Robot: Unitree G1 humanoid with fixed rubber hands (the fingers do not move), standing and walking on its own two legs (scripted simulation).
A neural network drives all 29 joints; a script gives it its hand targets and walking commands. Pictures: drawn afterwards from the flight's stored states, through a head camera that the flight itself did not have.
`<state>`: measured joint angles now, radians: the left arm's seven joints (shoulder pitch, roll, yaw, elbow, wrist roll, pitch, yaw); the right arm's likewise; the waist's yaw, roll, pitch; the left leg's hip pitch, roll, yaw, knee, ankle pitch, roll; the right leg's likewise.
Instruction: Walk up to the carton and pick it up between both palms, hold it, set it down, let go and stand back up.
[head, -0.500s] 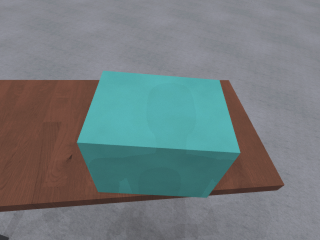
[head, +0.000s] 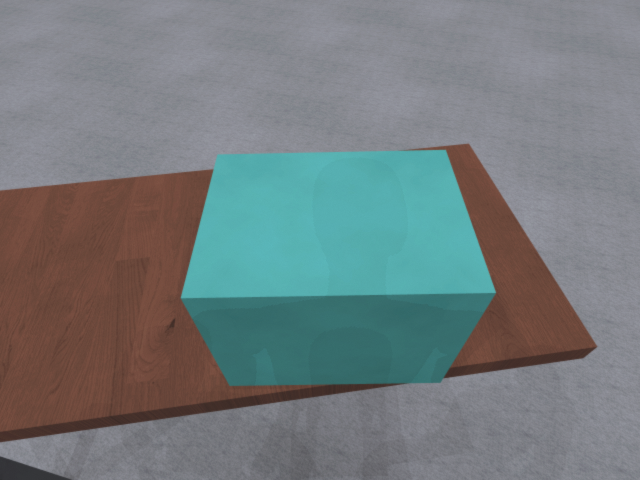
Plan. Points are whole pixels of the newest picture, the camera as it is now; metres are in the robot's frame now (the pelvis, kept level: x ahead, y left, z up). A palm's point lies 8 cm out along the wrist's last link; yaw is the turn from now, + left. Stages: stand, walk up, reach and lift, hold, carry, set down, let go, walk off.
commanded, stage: walk up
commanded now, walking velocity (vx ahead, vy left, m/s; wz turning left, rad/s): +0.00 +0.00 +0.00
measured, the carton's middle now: (333, 272) +0.38 -0.01 +0.02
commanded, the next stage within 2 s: stand in 1.96 s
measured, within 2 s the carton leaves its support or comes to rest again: neither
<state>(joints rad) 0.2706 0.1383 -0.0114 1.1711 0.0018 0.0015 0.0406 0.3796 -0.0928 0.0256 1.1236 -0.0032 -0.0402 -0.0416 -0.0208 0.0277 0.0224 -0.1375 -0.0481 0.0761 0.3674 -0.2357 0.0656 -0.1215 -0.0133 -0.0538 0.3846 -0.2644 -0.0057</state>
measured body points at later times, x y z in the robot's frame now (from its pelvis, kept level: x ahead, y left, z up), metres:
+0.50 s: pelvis -0.02 -0.04 +0.00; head -0.02 -0.04 +0.45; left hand -0.08 +0.16 -0.16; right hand -0.06 -0.24 -0.16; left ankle -0.02 +0.08 -0.74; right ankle -0.04 -0.11 -0.74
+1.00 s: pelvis -0.02 -0.05 +0.00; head -0.01 -0.06 +0.45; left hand -0.06 +0.15 -0.16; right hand -0.06 -0.24 -0.17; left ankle -0.02 +0.08 -0.74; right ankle -0.04 -0.11 -0.74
